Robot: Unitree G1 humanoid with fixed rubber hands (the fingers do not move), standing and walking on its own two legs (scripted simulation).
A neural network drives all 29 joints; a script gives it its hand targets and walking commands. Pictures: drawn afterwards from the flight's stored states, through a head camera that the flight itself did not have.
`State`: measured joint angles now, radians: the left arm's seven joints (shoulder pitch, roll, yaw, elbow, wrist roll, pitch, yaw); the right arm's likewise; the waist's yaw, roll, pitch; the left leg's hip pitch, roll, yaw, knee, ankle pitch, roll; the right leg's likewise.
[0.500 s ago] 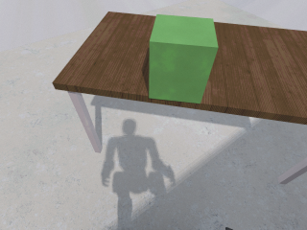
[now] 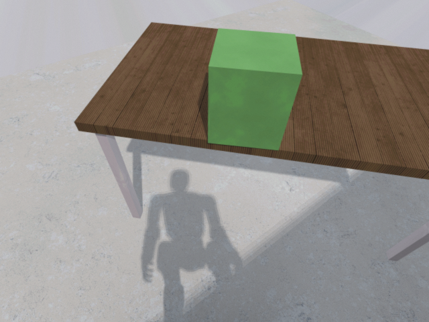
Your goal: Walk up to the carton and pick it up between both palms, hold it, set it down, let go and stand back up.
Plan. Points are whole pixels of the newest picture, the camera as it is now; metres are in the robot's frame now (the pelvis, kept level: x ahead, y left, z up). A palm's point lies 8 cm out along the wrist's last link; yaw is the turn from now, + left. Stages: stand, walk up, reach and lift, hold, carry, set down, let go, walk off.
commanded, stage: stand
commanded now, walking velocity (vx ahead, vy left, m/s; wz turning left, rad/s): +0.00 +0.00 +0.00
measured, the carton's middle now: (249, 91) +0.68 -0.09 +0.04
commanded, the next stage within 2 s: walk up in 0.48 s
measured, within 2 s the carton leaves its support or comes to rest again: neither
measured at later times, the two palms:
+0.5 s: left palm out of the picture -0.03 +0.19 -0.15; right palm out of the picture -0.03 -0.19 -0.15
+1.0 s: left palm out of the picture +0.05 +0.19 -0.15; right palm out of the picture -0.05 -0.30 -0.17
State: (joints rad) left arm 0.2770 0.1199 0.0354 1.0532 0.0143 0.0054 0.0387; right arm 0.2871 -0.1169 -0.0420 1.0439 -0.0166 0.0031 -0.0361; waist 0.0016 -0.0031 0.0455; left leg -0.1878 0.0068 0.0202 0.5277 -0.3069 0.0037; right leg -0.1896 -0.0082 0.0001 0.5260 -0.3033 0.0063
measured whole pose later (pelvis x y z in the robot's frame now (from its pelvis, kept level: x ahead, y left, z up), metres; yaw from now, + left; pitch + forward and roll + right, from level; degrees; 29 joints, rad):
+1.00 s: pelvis +0.03 -0.07 -0.02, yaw -3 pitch -4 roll +0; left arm 0.39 0.21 0.11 0.95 0.05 -0.04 0.00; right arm 0.45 -0.17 -0.09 1.08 -0.06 0.00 -0.03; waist -0.01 0.02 0.05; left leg -0.17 0.12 0.01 0.76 -0.54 0.02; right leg -0.36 -0.07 -0.09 0.73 -0.27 0.00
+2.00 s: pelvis +0.27 -0.16 -0.03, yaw +1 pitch -2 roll -1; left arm 0.23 0.22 0.00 0.67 0.04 0.01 0.04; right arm 0.21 -0.30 -0.03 0.72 -0.03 0.06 0.01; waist 0.01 0.04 0.18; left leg -0.38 0.06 0.06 0.85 -0.43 0.00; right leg -0.43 -0.09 -0.08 0.80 -0.32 0.03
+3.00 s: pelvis +0.24 -0.07 -0.02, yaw -4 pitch -2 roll -2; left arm 0.36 0.24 0.04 0.73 0.07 -0.01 0.08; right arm 0.20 -0.35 -0.07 0.67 -0.07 0.10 0.06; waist 0.00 0.08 0.17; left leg -0.49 0.09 -0.02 1.00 -0.44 -0.01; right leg -0.34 -0.06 0.04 0.63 -0.26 0.06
